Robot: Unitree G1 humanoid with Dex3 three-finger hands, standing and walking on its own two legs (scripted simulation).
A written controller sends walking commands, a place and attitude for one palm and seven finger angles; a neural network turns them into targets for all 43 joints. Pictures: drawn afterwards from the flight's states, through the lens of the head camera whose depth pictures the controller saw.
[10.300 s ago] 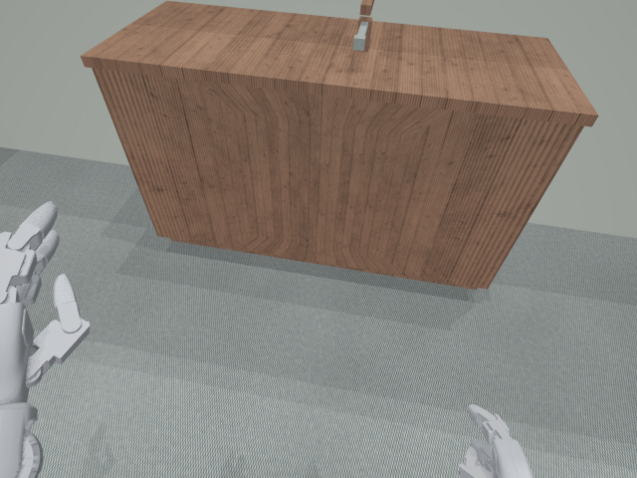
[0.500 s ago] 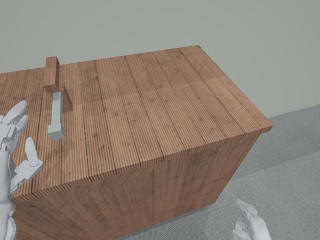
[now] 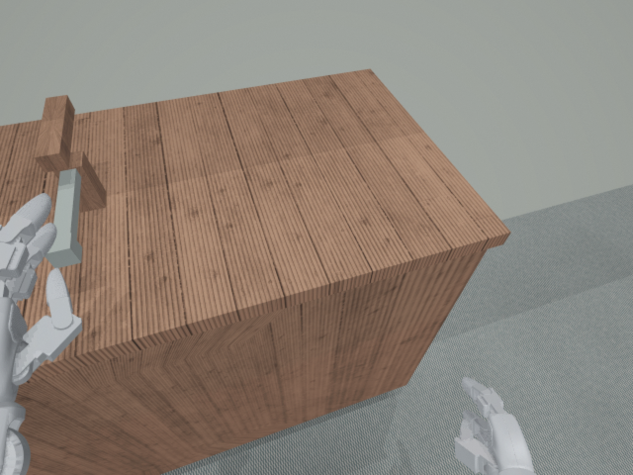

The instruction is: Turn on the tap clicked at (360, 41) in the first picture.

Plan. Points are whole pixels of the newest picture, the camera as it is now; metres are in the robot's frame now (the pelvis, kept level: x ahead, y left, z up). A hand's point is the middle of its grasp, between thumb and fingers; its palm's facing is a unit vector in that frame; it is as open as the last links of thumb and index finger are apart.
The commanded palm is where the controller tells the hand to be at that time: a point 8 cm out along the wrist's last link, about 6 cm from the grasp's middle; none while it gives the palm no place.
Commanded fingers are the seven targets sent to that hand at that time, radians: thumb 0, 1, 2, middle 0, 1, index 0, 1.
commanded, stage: shuffle to correct the standing spot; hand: left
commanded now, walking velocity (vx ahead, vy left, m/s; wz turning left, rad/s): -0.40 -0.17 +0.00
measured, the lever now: (63, 250) +0.32 +0.32 +0.11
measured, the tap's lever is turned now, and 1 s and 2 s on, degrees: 0 0 0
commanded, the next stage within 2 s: come to a stop and stand still in 0.08 s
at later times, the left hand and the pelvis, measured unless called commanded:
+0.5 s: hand (51, 372) +0.17 +0.24 +0.15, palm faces +0.38 -0.84 -0.38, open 7.4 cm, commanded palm +0.12 +0.28 +0.18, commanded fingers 0.00 0.90 0.90 -0.20 -0.30 -0.20 -0.30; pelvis -0.03 +0.00 -0.01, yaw +1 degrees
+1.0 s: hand (19, 324) +0.21 +0.28 +0.16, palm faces +0.39 -0.85 -0.36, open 7.4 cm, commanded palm +0.15 +0.32 +0.18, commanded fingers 0.00 0.90 0.90 -0.20 -0.30 -0.20 -0.30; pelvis +0.00 +0.04 +0.00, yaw +1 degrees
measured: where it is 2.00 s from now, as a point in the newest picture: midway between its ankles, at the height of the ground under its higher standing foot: outside the picture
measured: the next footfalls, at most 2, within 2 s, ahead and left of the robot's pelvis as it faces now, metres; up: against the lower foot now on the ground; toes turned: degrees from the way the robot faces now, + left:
none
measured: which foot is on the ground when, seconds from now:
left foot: down 0.00-1.00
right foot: down 0.00-1.00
